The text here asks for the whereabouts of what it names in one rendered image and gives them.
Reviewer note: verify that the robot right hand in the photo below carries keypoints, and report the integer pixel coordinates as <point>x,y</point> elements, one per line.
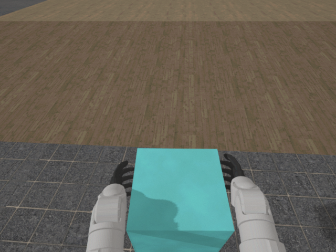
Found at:
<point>235,169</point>

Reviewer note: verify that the robot left hand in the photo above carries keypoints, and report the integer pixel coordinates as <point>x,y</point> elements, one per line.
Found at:
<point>118,177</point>

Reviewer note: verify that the right robot forearm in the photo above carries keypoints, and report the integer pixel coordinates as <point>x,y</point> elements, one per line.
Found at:
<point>254,218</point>

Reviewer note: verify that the carton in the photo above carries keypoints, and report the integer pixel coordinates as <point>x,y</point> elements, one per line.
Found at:
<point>178,202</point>

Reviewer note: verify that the left robot forearm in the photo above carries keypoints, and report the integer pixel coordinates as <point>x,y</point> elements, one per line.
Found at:
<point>107,225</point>

